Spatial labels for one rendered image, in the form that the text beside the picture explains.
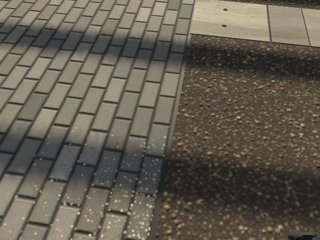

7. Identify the robot right hand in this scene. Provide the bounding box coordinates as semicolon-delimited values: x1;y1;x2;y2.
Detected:
288;230;320;240

